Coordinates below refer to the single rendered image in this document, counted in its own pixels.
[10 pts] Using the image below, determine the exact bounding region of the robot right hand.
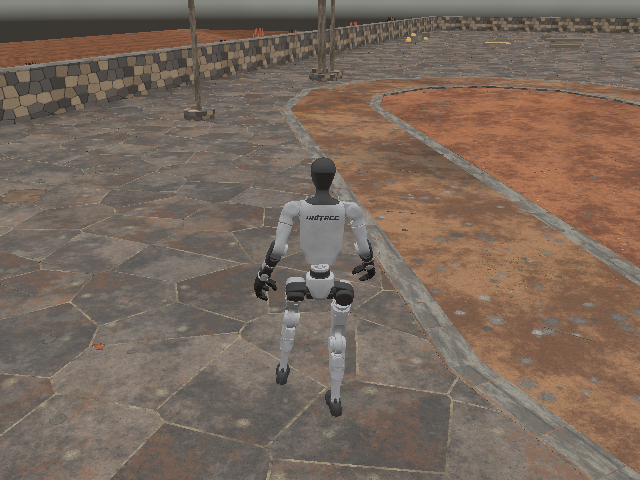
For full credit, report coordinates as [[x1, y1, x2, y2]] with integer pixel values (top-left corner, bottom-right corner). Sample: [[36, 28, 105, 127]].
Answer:
[[352, 264, 376, 281]]

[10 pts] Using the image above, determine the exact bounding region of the robot right forearm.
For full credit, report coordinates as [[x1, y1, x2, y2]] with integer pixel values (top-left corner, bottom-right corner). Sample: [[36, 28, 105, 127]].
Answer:
[[359, 239, 374, 270]]

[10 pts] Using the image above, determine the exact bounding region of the robot left hand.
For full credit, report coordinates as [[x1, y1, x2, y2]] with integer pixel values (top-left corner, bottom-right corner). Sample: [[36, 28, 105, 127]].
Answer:
[[254, 275, 277, 301]]

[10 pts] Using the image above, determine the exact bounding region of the robot left forearm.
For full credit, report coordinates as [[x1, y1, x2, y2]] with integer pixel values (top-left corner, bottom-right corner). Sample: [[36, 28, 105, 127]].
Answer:
[[258, 240, 281, 281]]

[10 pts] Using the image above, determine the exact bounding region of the humanoid robot head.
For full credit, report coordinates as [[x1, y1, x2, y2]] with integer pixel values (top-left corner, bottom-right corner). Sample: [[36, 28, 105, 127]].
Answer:
[[305, 157, 340, 205]]

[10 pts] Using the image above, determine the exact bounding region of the left robot upper arm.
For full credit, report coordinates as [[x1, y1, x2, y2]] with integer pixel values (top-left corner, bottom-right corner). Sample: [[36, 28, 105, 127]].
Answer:
[[271, 200, 302, 256]]

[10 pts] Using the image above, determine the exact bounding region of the left robot foot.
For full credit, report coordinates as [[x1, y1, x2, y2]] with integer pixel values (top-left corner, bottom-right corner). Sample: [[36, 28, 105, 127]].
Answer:
[[276, 363, 290, 385]]

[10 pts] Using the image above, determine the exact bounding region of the right robot upper arm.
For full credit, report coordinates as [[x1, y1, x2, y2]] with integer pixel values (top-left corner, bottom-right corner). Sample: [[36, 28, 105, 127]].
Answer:
[[343, 201, 370, 255]]

